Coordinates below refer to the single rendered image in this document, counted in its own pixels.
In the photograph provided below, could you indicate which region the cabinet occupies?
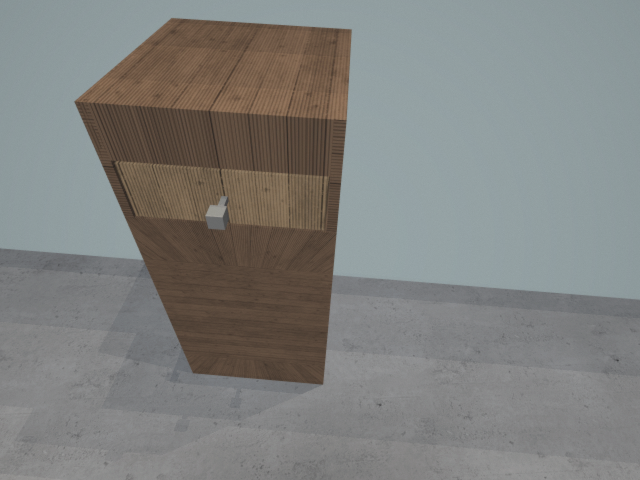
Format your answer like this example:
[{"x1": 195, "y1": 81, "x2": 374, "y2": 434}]
[{"x1": 74, "y1": 18, "x2": 352, "y2": 385}]

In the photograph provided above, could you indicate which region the drawer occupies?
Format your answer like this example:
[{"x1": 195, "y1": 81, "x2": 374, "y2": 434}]
[{"x1": 114, "y1": 161, "x2": 330, "y2": 230}]

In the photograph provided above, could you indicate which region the handle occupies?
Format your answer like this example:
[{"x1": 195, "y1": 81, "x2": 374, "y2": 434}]
[{"x1": 205, "y1": 196, "x2": 229, "y2": 230}]

